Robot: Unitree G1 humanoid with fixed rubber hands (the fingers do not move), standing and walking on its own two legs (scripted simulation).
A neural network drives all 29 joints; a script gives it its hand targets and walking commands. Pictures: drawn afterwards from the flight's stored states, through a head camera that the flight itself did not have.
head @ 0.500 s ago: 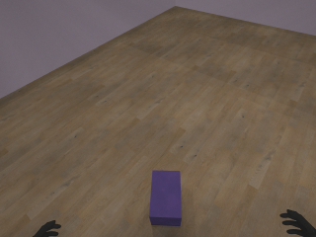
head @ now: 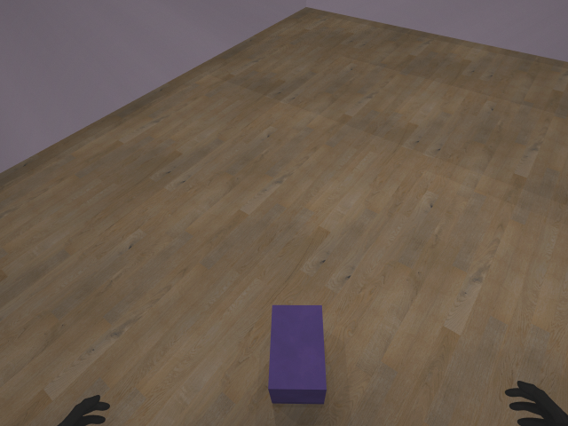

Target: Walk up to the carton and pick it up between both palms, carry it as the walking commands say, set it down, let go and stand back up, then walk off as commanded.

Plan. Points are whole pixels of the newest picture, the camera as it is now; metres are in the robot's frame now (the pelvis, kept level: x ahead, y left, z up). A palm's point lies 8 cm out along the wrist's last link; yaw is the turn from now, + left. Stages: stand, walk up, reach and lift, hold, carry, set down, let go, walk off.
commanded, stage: walk up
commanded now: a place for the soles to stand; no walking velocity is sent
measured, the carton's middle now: (297, 353) +0.46 +0.01 -0.67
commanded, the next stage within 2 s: none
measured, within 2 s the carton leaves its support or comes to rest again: neither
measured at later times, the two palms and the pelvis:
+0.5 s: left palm out of the picture +0.12 +0.33 -0.05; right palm out of the picture +0.11 -0.33 -0.06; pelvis +0.00 +0.01 +0.00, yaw -1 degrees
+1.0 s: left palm out of the picture +0.12 +0.33 -0.05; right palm out of the picture +0.11 -0.33 -0.06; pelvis +0.00 +0.01 +0.00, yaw -1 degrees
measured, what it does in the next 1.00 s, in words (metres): stands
